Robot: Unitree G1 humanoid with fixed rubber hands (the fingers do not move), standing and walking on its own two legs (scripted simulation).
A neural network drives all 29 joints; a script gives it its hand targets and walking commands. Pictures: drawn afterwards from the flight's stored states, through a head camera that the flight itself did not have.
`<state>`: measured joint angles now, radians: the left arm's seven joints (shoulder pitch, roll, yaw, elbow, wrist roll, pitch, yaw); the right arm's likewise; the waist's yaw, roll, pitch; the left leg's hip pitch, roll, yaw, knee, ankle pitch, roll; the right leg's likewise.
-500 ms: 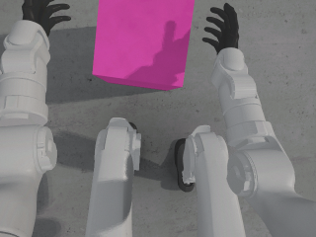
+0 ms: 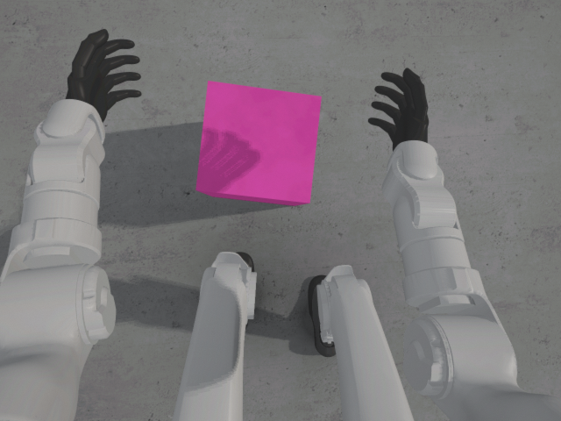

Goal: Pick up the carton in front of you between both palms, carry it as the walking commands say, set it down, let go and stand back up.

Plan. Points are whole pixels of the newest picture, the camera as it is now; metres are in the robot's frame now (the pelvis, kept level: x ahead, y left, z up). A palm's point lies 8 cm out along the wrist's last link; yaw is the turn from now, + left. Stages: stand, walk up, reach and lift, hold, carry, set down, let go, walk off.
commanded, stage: set down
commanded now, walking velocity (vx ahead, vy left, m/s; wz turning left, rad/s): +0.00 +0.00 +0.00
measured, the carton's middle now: (258, 154) +0.48 +0.08 -0.44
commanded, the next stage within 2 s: let go in 0.20 s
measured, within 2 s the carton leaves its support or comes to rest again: neither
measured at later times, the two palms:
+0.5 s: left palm out of the picture +0.40 +0.30 +0.01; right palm (488, 163) +0.42 -0.12 +0.02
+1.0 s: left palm out of the picture +0.28 +0.23 +0.13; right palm out of the picture +0.30 -0.23 +0.14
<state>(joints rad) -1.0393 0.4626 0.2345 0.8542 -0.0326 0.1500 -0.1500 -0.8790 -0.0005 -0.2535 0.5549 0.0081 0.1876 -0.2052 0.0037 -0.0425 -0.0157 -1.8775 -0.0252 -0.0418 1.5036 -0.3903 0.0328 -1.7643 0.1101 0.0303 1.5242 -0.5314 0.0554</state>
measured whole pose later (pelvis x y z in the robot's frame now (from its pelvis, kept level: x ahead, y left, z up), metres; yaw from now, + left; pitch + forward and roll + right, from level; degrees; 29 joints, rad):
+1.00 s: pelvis +0.11 -0.02 +0.21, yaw +4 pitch +8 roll +1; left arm 0.16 0.23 0.07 0.46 -0.01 0.01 -0.07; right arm 0.18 -0.18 -0.04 0.40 -0.01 0.02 0.04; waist -0.02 -0.04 0.02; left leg -0.41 -0.04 -0.04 0.49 -0.22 0.00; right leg -0.33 0.04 0.09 0.53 -0.33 -0.02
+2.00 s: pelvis +0.12 +0.00 +0.21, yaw +2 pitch -1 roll +0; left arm 0.23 0.35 0.03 0.72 0.03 0.01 0.03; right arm 0.13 -0.32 -0.01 0.85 -0.04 0.00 -0.02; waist 0.00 -0.05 0.01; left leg -0.19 -0.03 0.01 0.48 -0.27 0.02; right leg -0.11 0.03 0.10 0.46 -0.33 0.00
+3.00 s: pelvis +0.10 +0.01 +0.22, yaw +1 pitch -4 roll +0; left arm 0.18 0.39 0.00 0.95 0.02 -0.01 0.02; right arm 0.09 -0.37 -0.01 1.03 -0.02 -0.01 -0.01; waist 0.00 -0.04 0.04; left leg -0.12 -0.03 0.03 0.35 -0.18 0.03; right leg -0.04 0.01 0.10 0.34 -0.24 0.02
